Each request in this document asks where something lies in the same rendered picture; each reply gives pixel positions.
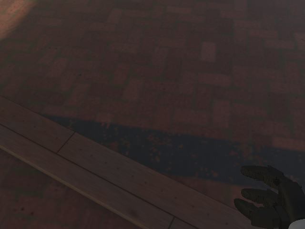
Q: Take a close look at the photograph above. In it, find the robot right forearm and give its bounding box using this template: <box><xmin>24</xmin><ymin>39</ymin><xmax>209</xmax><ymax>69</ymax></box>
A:
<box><xmin>288</xmin><ymin>219</ymin><xmax>305</xmax><ymax>229</ymax></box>

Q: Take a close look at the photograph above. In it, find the robot right hand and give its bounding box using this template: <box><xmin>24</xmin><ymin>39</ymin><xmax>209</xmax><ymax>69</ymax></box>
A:
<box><xmin>234</xmin><ymin>165</ymin><xmax>305</xmax><ymax>229</ymax></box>

